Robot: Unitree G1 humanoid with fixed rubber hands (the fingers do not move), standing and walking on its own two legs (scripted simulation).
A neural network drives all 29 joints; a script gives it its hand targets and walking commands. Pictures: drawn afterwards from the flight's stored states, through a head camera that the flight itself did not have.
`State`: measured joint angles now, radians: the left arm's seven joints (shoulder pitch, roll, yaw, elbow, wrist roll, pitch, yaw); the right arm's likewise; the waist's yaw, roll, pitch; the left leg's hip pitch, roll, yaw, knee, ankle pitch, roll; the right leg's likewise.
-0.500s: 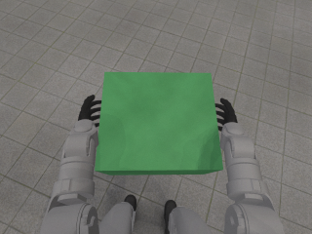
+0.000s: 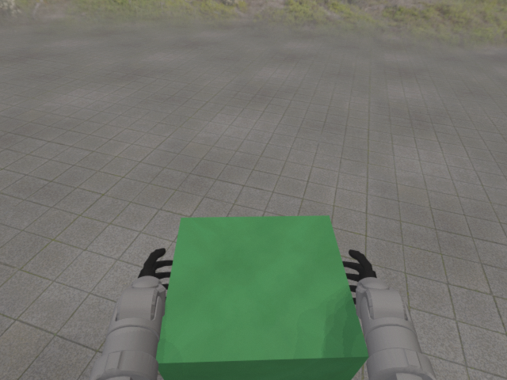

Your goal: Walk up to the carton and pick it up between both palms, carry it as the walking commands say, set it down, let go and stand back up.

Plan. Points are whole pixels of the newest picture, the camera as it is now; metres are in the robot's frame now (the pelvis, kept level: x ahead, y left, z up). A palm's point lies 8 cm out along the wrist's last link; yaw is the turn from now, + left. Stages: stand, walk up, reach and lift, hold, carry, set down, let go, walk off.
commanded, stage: reach and lift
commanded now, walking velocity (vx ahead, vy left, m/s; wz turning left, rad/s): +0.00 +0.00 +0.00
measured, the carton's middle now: (257, 299) +0.30 -0.01 -0.05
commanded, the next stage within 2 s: hold in 0.66 s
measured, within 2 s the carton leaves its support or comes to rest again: neither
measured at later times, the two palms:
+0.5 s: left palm (146, 289) +0.27 +0.18 +0.02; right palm (367, 295) +0.27 -0.19 +0.02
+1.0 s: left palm (142, 296) +0.26 +0.19 +0.02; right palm (367, 300) +0.26 -0.19 +0.02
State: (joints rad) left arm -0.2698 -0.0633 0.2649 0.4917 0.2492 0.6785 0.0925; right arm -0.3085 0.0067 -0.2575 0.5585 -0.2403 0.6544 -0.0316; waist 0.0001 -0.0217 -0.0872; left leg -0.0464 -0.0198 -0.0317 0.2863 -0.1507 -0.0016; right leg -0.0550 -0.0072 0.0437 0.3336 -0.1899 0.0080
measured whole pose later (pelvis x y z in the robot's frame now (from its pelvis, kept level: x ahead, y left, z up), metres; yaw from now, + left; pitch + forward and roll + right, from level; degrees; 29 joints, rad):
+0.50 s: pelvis +0.02 +0.00 +0.00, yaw -1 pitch -4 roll +0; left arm -0.12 -0.08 0.23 0.24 0.24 0.73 0.05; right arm -0.13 0.05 -0.21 0.25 -0.22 0.72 -0.04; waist 0.00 -0.02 -0.07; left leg -0.03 -0.01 -0.02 0.26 -0.16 0.00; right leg -0.04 0.00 0.05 0.29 -0.19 0.01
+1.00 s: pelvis -0.02 +0.00 +0.00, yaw +0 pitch -5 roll +0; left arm -0.28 -0.04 0.25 0.44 0.22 0.68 0.07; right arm -0.26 0.05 -0.27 0.42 -0.22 0.68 -0.07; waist 0.01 -0.03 -0.05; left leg -0.11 -0.01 -0.03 0.34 -0.15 0.00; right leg -0.11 0.00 0.05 0.37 -0.18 0.01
